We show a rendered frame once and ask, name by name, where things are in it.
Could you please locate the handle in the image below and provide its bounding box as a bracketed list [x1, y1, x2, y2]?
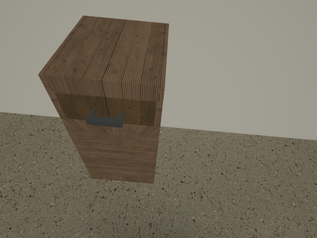
[86, 109, 124, 128]

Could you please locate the drawer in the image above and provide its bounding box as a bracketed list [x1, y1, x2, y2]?
[55, 92, 157, 126]

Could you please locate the cabinet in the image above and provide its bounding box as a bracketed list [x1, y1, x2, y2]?
[38, 15, 169, 184]

